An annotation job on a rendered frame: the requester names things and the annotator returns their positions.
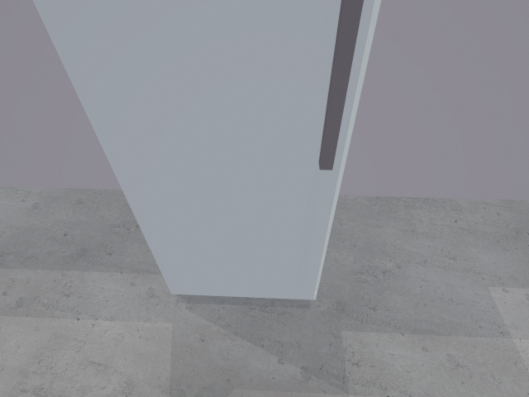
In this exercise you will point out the fridge door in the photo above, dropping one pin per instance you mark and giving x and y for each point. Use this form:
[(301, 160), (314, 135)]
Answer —
[(211, 114)]

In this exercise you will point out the handle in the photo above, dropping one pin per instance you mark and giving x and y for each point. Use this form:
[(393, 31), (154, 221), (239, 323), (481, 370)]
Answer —
[(347, 31)]

